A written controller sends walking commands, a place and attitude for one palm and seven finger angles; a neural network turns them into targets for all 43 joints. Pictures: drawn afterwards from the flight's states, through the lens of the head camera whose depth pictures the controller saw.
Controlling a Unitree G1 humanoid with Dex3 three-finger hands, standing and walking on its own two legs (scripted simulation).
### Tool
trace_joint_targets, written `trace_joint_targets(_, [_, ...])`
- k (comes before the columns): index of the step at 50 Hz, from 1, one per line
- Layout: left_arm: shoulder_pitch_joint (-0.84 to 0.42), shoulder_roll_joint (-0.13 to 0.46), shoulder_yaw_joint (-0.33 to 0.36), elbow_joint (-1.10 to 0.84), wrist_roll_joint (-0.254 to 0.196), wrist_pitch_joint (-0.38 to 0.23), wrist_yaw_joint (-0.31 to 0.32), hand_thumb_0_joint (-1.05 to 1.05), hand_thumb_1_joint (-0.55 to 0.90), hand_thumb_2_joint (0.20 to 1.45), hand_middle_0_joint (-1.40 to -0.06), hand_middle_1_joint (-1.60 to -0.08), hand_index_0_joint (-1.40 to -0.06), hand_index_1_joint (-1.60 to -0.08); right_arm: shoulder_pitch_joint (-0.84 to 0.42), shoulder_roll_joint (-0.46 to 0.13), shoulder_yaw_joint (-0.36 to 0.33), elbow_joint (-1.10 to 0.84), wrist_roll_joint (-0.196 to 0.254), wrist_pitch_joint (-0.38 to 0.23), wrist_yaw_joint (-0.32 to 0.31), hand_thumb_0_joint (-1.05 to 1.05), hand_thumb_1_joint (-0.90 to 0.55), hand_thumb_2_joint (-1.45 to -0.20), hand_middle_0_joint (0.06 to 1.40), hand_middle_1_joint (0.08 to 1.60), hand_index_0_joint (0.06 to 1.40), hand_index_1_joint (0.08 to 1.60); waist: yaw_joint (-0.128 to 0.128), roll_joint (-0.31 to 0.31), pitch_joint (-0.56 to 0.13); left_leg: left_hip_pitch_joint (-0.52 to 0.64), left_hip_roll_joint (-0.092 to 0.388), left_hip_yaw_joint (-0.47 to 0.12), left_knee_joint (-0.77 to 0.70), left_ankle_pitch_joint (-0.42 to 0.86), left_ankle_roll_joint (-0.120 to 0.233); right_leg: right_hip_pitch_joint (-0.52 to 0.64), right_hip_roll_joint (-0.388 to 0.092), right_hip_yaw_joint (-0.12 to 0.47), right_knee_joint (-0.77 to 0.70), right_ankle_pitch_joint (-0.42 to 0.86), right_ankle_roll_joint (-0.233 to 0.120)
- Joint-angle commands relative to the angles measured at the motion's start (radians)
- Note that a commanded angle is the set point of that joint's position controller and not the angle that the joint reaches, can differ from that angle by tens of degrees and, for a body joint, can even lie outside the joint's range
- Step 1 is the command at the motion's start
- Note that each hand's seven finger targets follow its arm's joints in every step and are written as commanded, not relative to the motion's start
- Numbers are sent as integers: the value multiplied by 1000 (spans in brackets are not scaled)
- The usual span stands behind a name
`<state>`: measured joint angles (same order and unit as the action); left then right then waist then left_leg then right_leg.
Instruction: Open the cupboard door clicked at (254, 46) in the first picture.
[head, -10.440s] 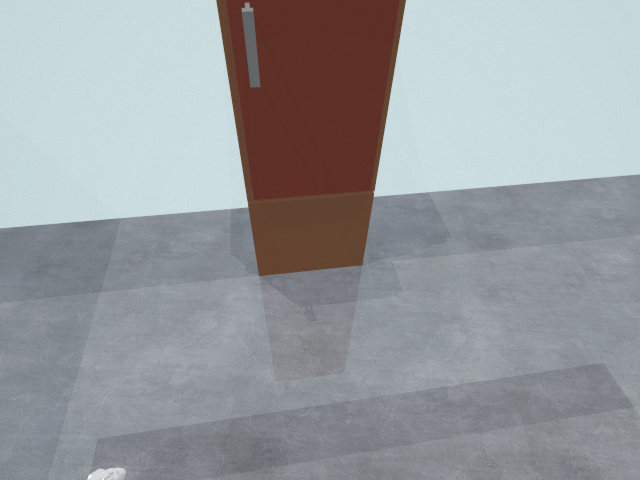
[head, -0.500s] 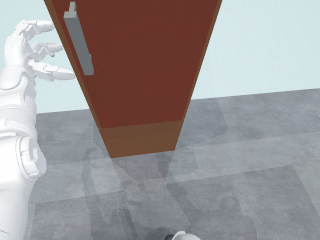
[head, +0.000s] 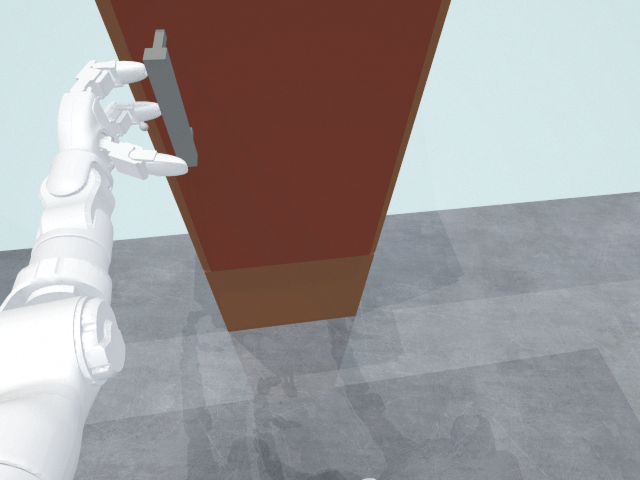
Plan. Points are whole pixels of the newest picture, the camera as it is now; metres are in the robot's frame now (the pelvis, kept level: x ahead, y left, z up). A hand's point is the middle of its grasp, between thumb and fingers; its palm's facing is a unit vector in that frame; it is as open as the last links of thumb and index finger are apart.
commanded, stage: slide the fingers in behind the handle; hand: left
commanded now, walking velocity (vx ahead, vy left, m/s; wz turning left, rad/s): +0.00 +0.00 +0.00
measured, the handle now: (175, 103) +0.56 +0.16 +0.15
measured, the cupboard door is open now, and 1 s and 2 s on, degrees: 0 0 0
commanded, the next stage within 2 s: close the thumb around the handle in 1.10 s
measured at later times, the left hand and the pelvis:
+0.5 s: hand (177, 126) +0.51 +0.15 +0.15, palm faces +0.07 -1.00 +0.00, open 14.0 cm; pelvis -0.01 -0.01 +0.00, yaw +1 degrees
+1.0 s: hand (191, 123) +0.52 +0.13 +0.15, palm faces +0.09 -1.00 +0.00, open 13.9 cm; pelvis -0.01 -0.01 +0.00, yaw +0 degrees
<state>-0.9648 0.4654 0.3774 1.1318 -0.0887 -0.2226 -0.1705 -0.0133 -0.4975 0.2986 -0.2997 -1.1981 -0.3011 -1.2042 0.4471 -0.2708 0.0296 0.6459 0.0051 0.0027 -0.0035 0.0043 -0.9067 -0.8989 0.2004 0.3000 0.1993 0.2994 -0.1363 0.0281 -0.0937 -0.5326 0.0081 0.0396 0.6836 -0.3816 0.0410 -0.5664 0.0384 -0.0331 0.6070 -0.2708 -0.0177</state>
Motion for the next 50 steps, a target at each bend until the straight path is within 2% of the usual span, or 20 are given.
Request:
trace_joint_targets(1, [-518, 175, -35, -200, -9, -50, 22, 0, -500, 300, -300, -1200, -300, -1200, 119, -165, -64, -54, 4, -24, -10, 0, -900, -900, 200, 300, 200, 300, -12, 53, -334, 227, 16, -79, -50, 489, -21, 144, 3, 3, -18, 347, -5])
trace_joint_targets(4, [-577, 193, -15, -215, -4, -66, 49, 0, -500, 300, -300, -1200, -300, -1200, 114, -164, -63, -51, 0, -32, -14, 0, -900, -900, 200, 300, 200, 300, -15, 61, -372, 238, 10, -83, -46, 452, -20, 148, 1, 9, -12, 331, -6])
trace_joint_targets(6, [-614, 158, -42, -199, 1, -76, 61, 0, -500, 300, -300, -1200, -300, -1200, 113, -159, -60, -42, -3, -41, -13, 0, -900, -900, 200, 300, 200, 300, -30, 46, -358, 234, 9, -85, -47, 430, -22, 136, 0, 7, -12, 324, -5])
trace_joint_targets(8, [-587, 187, -11, -176, 2, -86, 70, 0, -500, 300, -300, -1200, -300, -1200, 117, -164, -59, -41, -5, -45, -13, 0, -900, -900, 200, 300, 200, 300, -17, 45, -378, 228, 5, -81, -40, 442, -19, 155, -1, 11, -4, 340, -8])
trace_joint_targets(10, [-593, 177, -30, -130, 8, -80, 68, 0, -500, 300, -300, -1200, -300, -1200, 107, -162, -55, -39, -2, -47, -14, 0, -900, -900, 200, 300, 200, 300, -31, 20, -342, 175, 0, -71, -44, 375, -14, 155, -4, 20, -12, 323, -3])
trace_joint_targets(12, [-576, 213, -5, -100, 17, -76, 71, 0, -500, 300, -300, -1200, -300, -1200, 110, -168, -54, -44, -1, -48, -15, 0, -900, -900, 200, 300, 200, 300, -21, -10, -334, 133, -3, -67, -51, 328, -9, 178, -6, 22, -13, 306, -4])
trace_joint_targets(15, [-626, 232, -2, -130, 21, -90, 74, 0, -500, 300, -300, -1200, -300, -1200, 110, -168, -53, -50, -1, -53, -18, 0, -900, -900, 200, 300, 200, 300, -26, 26, -371, 134, -7, -64, -49, 313, -8, 190, -10, 29, -10, 301, -4])
trace_joint_targets(17, [-639, 190, -34, -144, 19, -101, 73, 0, -500, 300, -300, -1200, -300, -1200, 115, -162, -54, -48, -3, -57, -15, 0, -900, -900, 200, 300, 200, 300, -30, 49, -395, 164, -7, -69, -43, 342, -11, 182, -7, 27, -7, 316, -5])
trace_joint_targets(22, [-651, 201, -26, -95, 14, -88, 75, 0, -500, 300, -300, -1200, -300, -1200, 129, -171, -55, -34, -3, -59, -16, 0, -900, -900, 200, 300, 200, 300, -44, 28, -358, 119, -8, -65, -49, 281, -6, 172, -7, 30, -20, 275, -1])
trace_joint_targets(25, [-667, 212, -10, -160, 18, -107, 91, 0, -500, 300, -300, -1200, -300, -1200, 136, -168, -60, -37, -10, -63, -13, 0, -900, -900, 200, 300, 200, 300, -29, 85, -443, 174, -9, -66, -38, 343, -10, 185, -6, 29, -9, 313, -4])
trace_joint_targets(27, [-646, 190, -23, -126, 21, -105, 98, 0, -500, 300, -300, -1200, -300, -1200, 144, -168, -59, -30, -11, -61, -9, 0, -900, -900, 200, 300, 200, 300, -35, 43, -406, 157, -6, -70, -40, 339, -10, 175, -2, 23, -10, 307, -4])
trace_joint_targets(29, [-605, 195, -4, -105, 15, -99, 103, 0, -500, 300, -300, -1200, -300, -1200, 147, -172, -62, -31, -13, -59, -7, 0, -900, -900, 200, 300, 200, 300, -26, 28, -399, 143, -7, -61, -42, 346, -7, 189, -1, 24, -13, 323, -3])
trace_joint_targets(32, [-622, 176, -26, -98, 25, -85, 112, 0, -500, 300, -300, -1200, -300, -1200, 148, -171, -60, -34, -12, -56, -5, 0, -900, -900, 200, 300, 200, 300, -37, 18, -362, 109, -9, -53, -50, 306, -3, 188, -3, 28, -21, 307, 0])
trace_joint_targets(34, [-633, 204, -3, -134, 28, -96, 122, 0, -500, 300, -300, -1200, -300, -1200, 151, -172, -63, -37, -15, -55, -4, 0, -900, -900, 200, 300, 200, 300, -28, 50, -407, 129, -11, -51, -46, 328, -4, 207, -5, 32, -15, 327, -1])
trace_joint_targets(39, [-624, 139, -45, -104, 24, -93, 124, 0, -500, 300, -300, -1200, -300, -1200, 155, -167, -63, -28, -14, -55, 0, 0, -900, -900, 200, 300, 200, 300, -41, 14, -376, 143, -5, -59, -47, 331, -6, 172, 0, 22, -17, 314, -2])
trace_joint_targets(42, [-639, 220, 15, -104, 25, -90, 131, 0, -500, 300, -300, -1200, -300, -1200, 154, -174, -62, -29, -14, -55, -5, 0, -900, -900, 200, 300, 200, 300, -34, -3, -389, 101, -10, -48, -49, 300, 0, 218, -4, 36, -19, 319, 1])
trace_joint_targets(43, [-648, 230, 15, -117, 33, -97, 134, 0, -500, 300, -300, -1200, -300, -1200, 156, -173, -60, -31, -14, -54, -6, 0, -900, -900, 200, 300, 200, 300, -32, 24, -398, 107, -12, -48, -45, 318, 0, 222, -6, 38, -14, 334, -1])
trace_joint_targets(44, [-660, 182, -32, -123, 42, -101, 131, 0, -500, 300, -300, -1200, -300, -1200, 152, -163, -58, -33, -15, -56, -2, 0, -900, -900, 200, 300, 200, 300, -43, 40, -396, 122, -12, -51, -45, 330, -2, 205, -6, 34, -10, 341, 0])
trace_joint_targets(49, [-614, 202, 4, -119, 27, -111, 124, 0, -500, 300, -300, -1200, -300, -1200, 148, -167, -62, -39, -13, -54, -3, 0, -900, -900, 200, 300, 200, 300, -26, 6, -415, 135, -9, -51, -38, 363, -4, 224, -2, 31, -4, 371, -1])
trace_joint_targets(50, [-618, 181, -12, -142, 23, -111, 119, 0, -500, 300, -300, -1200, -300, -1200, 140, -165, -62, -45, -12, -54, -2, 0, -900, -900, 200, 300, 200, 300, -29, 40, -427, 148, -11, -44, -38, 363, -5, 220, -3, 34, -6, 374, 0])
